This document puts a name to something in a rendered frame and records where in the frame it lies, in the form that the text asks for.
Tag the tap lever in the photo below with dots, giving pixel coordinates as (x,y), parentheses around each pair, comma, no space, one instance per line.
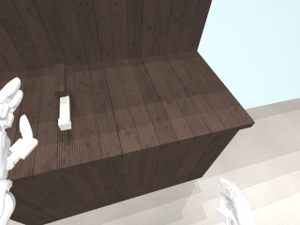
(64,116)

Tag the counter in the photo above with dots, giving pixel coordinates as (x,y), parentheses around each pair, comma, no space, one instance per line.
(146,111)

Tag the left robot hand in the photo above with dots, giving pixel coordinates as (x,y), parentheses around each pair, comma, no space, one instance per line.
(10,98)

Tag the right robot hand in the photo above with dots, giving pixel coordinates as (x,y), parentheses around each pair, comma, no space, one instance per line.
(238,211)

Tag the left robot forearm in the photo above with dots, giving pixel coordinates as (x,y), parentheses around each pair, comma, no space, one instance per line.
(7,201)

